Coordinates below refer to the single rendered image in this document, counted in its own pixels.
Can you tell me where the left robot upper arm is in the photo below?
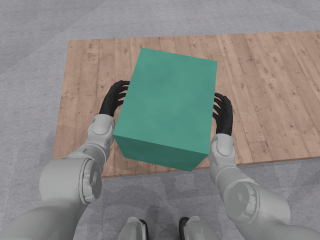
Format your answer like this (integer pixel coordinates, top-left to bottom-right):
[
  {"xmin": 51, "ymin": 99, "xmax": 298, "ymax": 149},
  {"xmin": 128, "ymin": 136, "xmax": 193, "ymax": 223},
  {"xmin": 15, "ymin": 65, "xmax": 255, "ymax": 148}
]
[{"xmin": 0, "ymin": 157, "xmax": 103, "ymax": 240}]

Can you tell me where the table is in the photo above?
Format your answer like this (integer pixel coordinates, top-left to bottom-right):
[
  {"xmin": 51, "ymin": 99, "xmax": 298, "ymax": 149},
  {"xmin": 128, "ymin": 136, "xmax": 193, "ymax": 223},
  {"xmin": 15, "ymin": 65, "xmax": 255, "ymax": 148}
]
[{"xmin": 52, "ymin": 30, "xmax": 320, "ymax": 179}]

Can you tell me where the right robot thigh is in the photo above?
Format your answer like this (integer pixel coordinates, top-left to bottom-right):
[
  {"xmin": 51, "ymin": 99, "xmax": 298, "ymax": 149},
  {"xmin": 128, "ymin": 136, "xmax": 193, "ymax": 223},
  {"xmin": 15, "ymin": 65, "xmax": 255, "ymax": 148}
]
[{"xmin": 183, "ymin": 220, "xmax": 221, "ymax": 240}]

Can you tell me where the right robot upper arm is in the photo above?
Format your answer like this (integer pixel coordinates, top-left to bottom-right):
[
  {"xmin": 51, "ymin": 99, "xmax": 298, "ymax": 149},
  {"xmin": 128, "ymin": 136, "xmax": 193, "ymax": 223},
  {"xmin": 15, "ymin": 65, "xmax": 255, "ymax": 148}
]
[{"xmin": 225, "ymin": 181, "xmax": 320, "ymax": 240}]

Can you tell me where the robot left hand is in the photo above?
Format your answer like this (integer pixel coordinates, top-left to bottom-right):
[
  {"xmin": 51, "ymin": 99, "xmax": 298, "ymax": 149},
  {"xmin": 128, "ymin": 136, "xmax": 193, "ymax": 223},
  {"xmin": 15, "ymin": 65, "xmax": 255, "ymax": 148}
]
[{"xmin": 99, "ymin": 80, "xmax": 130, "ymax": 117}]

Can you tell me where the robot left forearm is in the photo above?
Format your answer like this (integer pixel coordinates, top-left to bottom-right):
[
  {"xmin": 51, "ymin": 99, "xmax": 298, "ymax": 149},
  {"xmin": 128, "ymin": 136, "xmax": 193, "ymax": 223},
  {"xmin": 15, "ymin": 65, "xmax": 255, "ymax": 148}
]
[{"xmin": 39, "ymin": 114, "xmax": 115, "ymax": 199}]

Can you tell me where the carton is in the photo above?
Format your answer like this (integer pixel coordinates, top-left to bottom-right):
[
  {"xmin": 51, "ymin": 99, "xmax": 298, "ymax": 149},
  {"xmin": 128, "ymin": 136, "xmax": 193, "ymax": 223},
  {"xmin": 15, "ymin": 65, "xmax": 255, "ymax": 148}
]
[{"xmin": 113, "ymin": 47, "xmax": 218, "ymax": 172}]

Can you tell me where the robot right forearm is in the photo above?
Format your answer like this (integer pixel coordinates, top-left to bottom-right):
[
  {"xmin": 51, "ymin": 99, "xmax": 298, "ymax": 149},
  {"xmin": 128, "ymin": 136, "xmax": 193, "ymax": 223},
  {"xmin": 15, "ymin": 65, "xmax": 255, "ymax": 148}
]
[{"xmin": 207, "ymin": 133, "xmax": 260, "ymax": 205}]

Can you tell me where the robot right hand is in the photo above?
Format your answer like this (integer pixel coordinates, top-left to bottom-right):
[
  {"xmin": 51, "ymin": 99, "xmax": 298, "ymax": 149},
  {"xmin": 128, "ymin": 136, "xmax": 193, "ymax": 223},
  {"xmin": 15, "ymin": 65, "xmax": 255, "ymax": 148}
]
[{"xmin": 212, "ymin": 92, "xmax": 233, "ymax": 136}]

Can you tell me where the left robot foot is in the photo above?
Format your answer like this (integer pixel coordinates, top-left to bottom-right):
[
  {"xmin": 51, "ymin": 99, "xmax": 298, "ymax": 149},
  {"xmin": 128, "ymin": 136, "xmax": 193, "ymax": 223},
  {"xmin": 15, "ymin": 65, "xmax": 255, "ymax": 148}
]
[{"xmin": 139, "ymin": 219, "xmax": 149, "ymax": 240}]

